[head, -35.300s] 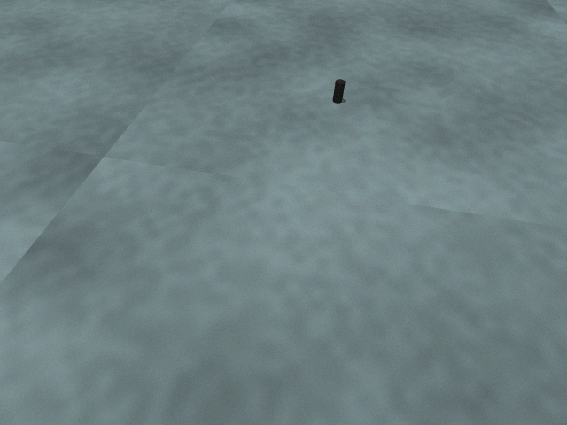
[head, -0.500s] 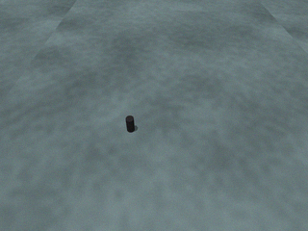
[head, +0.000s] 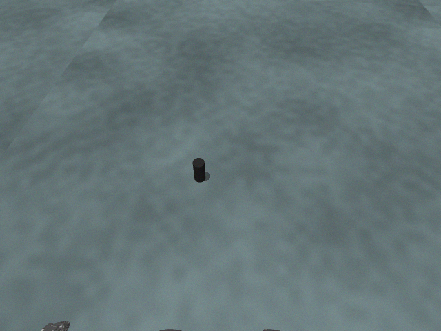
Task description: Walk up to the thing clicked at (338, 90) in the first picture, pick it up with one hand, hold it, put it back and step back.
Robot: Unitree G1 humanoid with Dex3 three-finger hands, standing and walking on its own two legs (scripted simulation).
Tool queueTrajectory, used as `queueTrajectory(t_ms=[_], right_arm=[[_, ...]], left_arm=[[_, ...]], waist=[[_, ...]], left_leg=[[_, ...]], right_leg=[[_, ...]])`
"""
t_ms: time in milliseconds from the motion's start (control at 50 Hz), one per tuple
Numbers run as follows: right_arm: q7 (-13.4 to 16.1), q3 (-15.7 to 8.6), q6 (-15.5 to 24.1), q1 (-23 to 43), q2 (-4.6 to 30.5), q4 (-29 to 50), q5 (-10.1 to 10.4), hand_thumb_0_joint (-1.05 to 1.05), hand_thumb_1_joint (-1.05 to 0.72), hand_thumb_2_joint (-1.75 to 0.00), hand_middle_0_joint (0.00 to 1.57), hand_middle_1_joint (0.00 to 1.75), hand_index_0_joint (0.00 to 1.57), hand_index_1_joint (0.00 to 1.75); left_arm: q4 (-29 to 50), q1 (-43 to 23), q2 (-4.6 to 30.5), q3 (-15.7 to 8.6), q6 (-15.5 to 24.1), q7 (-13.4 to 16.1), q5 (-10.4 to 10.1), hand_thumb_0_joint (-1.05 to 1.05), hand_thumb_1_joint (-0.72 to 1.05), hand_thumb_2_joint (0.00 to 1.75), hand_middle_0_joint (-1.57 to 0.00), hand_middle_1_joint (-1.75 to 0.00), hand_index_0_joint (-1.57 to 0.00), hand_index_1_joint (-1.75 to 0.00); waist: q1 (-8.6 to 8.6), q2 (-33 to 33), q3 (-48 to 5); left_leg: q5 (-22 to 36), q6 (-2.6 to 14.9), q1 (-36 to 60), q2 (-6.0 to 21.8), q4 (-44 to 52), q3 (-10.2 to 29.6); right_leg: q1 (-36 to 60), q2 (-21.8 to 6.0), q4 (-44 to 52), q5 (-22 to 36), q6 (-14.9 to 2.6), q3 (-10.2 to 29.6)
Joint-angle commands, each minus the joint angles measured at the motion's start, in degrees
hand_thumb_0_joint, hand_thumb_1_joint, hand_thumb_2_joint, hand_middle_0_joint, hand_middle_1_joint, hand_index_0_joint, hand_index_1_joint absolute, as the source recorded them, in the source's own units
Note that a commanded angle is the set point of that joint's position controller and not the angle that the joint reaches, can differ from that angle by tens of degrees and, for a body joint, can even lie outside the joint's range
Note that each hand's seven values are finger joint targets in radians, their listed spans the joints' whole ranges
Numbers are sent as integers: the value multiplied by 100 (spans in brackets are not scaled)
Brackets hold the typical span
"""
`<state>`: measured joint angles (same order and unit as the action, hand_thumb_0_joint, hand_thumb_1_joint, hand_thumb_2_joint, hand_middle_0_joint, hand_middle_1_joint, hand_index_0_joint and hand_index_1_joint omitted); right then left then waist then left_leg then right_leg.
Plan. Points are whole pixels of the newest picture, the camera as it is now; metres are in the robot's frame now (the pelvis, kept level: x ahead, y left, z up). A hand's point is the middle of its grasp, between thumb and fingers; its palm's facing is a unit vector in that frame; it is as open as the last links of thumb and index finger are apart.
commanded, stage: step back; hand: left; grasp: from the side
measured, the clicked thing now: (199, 170) +0.93 +0.15 -0.69
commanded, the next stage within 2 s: stand in 0.16 s
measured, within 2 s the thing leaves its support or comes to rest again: neither
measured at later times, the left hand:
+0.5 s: hand out of the picture +0.11 +0.26 -0.13, palm faces -0.03 -0.95 -0.32, open 7.4 cm
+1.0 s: hand out of the picture +0.08 +0.26 -0.13, palm faces -0.04 -0.94 -0.35, open 7.4 cm
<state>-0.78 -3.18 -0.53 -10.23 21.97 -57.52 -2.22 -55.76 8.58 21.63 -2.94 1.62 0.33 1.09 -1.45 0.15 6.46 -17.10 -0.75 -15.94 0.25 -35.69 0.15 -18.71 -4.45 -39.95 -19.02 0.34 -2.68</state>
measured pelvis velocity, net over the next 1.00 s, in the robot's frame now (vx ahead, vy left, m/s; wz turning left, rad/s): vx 0.01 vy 0.00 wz -0.01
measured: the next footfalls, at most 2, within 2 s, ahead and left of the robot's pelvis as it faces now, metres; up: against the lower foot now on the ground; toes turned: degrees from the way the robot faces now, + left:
none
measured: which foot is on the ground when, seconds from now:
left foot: down 0.00-1.00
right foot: down 0.00-1.00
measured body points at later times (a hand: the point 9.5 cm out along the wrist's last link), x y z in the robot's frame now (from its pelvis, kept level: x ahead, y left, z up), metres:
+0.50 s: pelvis +0.02 +0.01 +0.02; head +0.02 +0.02 +0.47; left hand +0.11 +0.31 -0.11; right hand +0.13 -0.28 -0.10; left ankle +0.02 +0.14 -0.72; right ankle +0.03 -0.12 -0.72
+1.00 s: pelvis +0.01 +0.00 +0.03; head +0.02 -0.01 +0.48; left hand +0.08 +0.30 -0.10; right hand +0.06 -0.30 -0.12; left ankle +0.02 +0.14 -0.72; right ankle +0.03 -0.12 -0.72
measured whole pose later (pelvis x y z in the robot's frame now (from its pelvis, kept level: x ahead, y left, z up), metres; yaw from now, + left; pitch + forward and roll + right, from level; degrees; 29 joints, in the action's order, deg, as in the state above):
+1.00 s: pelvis +0.01 +0.00 +0.03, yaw -1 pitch -2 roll +0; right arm -1.2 -0.3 0.5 -7.0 20.1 -66.5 -0.9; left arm -66.0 6.0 20.4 0.0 0.8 -0.9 0.5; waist 0.0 0.8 3.6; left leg -9.5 -2.0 -6.8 2.1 -18.2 0.1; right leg -8.3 -1.3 -19.3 -9.0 0.4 -1.8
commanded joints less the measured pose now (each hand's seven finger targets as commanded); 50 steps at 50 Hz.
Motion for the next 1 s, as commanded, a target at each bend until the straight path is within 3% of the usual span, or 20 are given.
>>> queueTrajectory(t_ms=[0,20,40,60,80,100,120,140,160,180,220,280,440,500,540,620,700,820,880,980], right_arm=[[106,-299,155,332,1575,376,45,0,-90,-90,20,30,20,30],[81,-274,143,612,1475,377,70,0,-90,-90,20,30,20,30],[67,-210,116,666,1326,349,60,0,-90,-90,20,30,20,30],[74,-161,117,722,1162,354,94,0,-90,-90,20,30,20,30],[104,-142,132,644,1105,317,115,0,-90,-90,20,30,20,30],[117,-148,121,581,1100,271,121,0,-90,-90,20,30,20,30],[113,-140,105,553,1060,195,140,0,-90,-90,20,30,20,30],[105,-67,199,337,1123,79,194,0,-90,-90,20,30,20,30],[100,-76,265,445,1254,9,166,0,-90,-90,20,30,20,30],[99,-82,307,551,1319,-13,144,0,-90,-90,20,30,20,30],[108,-68,348,706,1261,-53,165,0,-90,-90,20,30,20,30],[122,-14,323,655,1078,-136,206,0,-90,-90,20,30,20,30],[100,11,264,908,1002,-260,214,0,-90,-90,20,30,20,30],[85,22,267,938,1006,-315,215,0,-90,-90,20,30,20,30],[74,28,254,935,993,-329,193,0,-90,-90,20,30,20,30],[44,43,245,940,981,-373,180,0,-90,-90,20,30,20,30],[42,49,258,898,1000,-416,176,0,-90,-90,20,30,20,30],[37,61,234,735,1011,-479,157,0,-90,-90,20,30,20,30],[44,62,246,708,1045,-492,158,0,-90,-90,20,30,20,30],[63,72,236,637,1044,-526,160,0,-90,-90,20,30,20,30]], left_arm=[[327,-294,1062,-202,46,120,-175,0,90,90,-20,-30,-20,-30],[190,-90,1074,-180,56,120,-136,0,90,90,-20,-30,-20,-30],[120,-77,1079,-168,99,114,-111,0,90,90,-20,-30,-20,-30],[84,-32,1194,-189,138,104,-72,0,90,90,-20,-30,-20,-30],[56,-25,1314,-235,162,102,-84,0,90,90,-20,-30,-20,-30],[26,-25,1401,-248,166,112,-103,0,90,90,-20,-30,-20,-30],[1,-130,1431,-225,159,111,-102,0,90,90,-20,-30,-20,-30],[-121,-325,1161,-59,101,52,-85,0,90,90,-20,-30,-20,-30],[-125,-363,1020,-21,74,26,-116,0,90,90,-20,-30,-20,-30],[-142,-371,1015,-5,62,12,-138,0,90,90,-20,-30,-20,-30],[-256,-312,1031,31,61,11,-144,0,90,90,-20,-30,-20,-30],[-385,-404,1147,30,74,12,-128,0,90,90,-20,-30,-20,-30],[-571,-608,1111,81,74,-5,-87,0,90,90,-20,-30,-20,-30],[-610,-626,1095,87,95,-11,-77,0,90,90,-20,-30,-20,-30],[-621,-677,1120,76,95,-6,-65,0,90,90,-20,-30,-20,-30],[-656,-676,1129,71,104,-14,-52,0,90,90,-20,-30,-20,-30],[-684,-623,1140,67,104,-25,-62,0,90,90,-20,-30,-20,-30],[-669,-663,1184,59,80,-28,-53,0,90,90,-20,-30,-20,-30],[-671,-600,1155,65,77,-29,-66,0,90,90,-20,-30,-20,-30],[-678,-549,1137,79,66,-19,-81,0,90,90,-20,-30,-20,-30]], waist=[[61,673,-912],[-75,645,-861],[-103,474,-821],[-122,258,-941],[-46,183,-1073],[-11,158,-1053],[61,177,-935],[161,82,-844],[85,267,-763],[52,316,-771],[26,332,-941],[112,165,-1037],[135,77,-868],[142,54,-834],[164,30,-739],[137,-36,-690],[113,-25,-781],[157,-125,-680],[129,-48,-831],[142,-18,-834]], left_leg=[[535,1091,-60,1466,1313,1643],[434,1119,-266,1454,1167,1482],[727,911,-334,1185,969,1108],[1047,627,-163,910,734,694],[1442,451,-78,721,530,510],[1420,344,-30,592,429,471],[1017,308,21,582,527,505],[995,384,274,705,1127,755],[1170,439,222,908,1393,951],[1589,455,292,1002,1450,1018],[2308,379,642,944,1271,859],[2522,258,965,795,1299,569],[1613,181,979,736,1797,450],[1538,161,1033,731,1874,433],[1090,139,876,691,1982,420],[762,131,813,690,2085,451],[890,127,876,710,2096,459],[528,122,736,657,2082,438],[859,130,779,709,2072,473],[1024,115,821,711,2015,447]], right_leg=[[231,402,-68,-564,-146,34],[634,302,180,-613,-183,144],[832,256,741,-279,-188,214],[945,9,883,708,-260,389],[1068,-196,890,1580,-333,695],[1008,-338,940,1760,-399,931],[810,-433,1048,1478,-445,1055],[663,-302,1065,1358,-362,791],[832,-85,989,1340,-228,585],[921,-47,1059,1338,-169,527],[1079,-135,1307,1813,-157,545],[1226,-242,1470,2354,-186,588],[1356,-297,2085,1796,-99,598],[1312,-331,2244,1774,-91,642],[1299,-317,2347,1412,-69,629],[1217,-326,2470,1035,-71,632],[1257,-350,2465,1125,-92,654],[1080,-342,2604,556,-89,726],[1282,-345,2468,1082,-103,657],[1251,-346,2455,1262,-123,657]])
